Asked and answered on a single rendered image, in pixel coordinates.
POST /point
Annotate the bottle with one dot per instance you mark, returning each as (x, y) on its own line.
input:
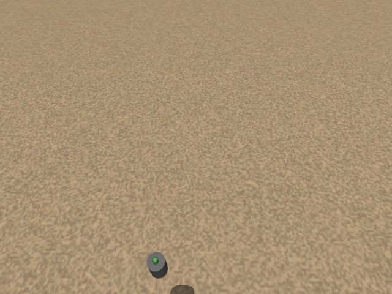
(157, 265)

